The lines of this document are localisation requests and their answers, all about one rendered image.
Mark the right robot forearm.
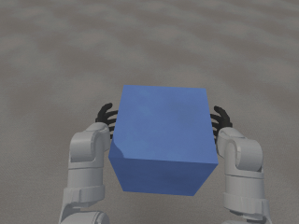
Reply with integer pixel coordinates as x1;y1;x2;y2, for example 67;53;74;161
216;127;273;224

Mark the left robot forearm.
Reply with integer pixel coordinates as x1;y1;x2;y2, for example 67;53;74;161
58;122;111;224

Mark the robot left upper arm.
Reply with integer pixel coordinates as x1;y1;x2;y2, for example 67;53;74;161
61;210;110;224

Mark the carton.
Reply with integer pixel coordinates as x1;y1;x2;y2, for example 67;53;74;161
108;85;219;196

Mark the robot right hand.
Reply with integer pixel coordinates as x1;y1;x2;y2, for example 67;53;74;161
210;105;233;144

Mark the robot left hand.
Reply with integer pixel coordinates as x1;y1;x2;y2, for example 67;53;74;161
95;103;118;139

